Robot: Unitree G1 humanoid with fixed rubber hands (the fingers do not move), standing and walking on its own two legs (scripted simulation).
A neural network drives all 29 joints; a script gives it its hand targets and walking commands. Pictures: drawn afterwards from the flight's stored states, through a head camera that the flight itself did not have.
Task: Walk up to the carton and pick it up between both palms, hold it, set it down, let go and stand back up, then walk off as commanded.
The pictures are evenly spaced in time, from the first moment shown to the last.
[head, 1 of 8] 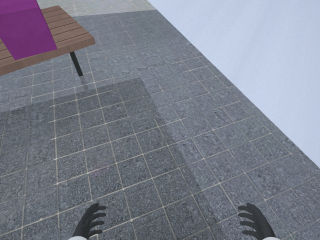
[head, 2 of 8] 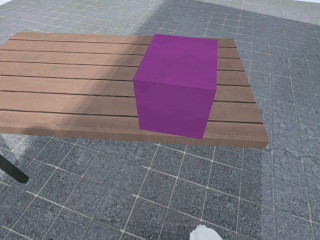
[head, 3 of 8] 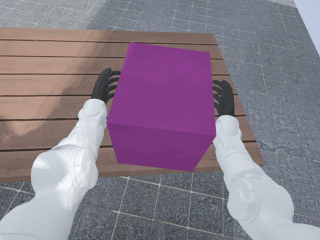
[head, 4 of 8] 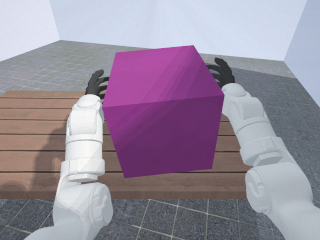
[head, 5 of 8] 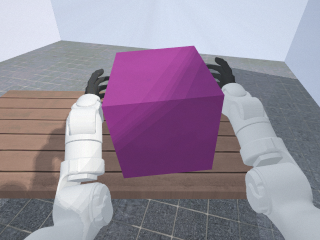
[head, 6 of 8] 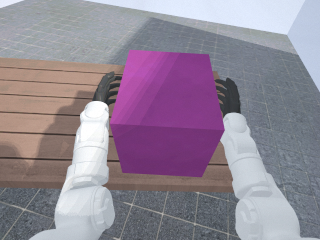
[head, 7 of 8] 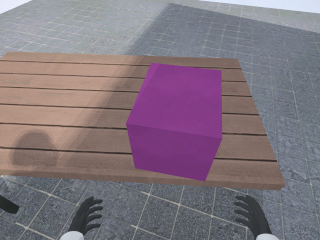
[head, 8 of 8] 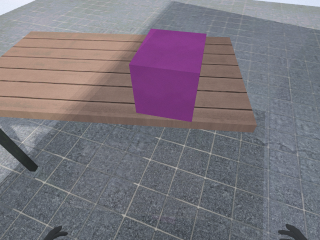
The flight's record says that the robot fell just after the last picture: no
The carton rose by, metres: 0.23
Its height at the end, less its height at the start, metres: +0.00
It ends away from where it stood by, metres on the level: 0.02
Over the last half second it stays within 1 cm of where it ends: yes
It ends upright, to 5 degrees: yes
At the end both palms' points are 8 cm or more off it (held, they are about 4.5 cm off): yes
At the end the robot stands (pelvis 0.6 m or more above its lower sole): yes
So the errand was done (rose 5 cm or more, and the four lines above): yes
